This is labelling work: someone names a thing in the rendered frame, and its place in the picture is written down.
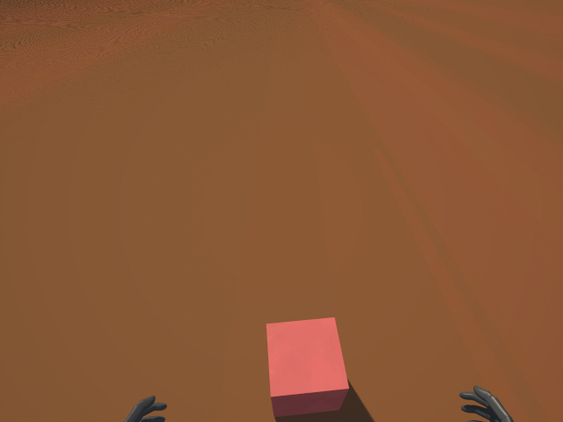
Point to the right robot hand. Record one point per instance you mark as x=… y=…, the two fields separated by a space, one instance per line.
x=494 y=410

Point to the left robot hand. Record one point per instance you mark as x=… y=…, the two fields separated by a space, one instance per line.
x=145 y=407

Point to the carton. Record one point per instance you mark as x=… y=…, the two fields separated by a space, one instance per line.
x=306 y=367

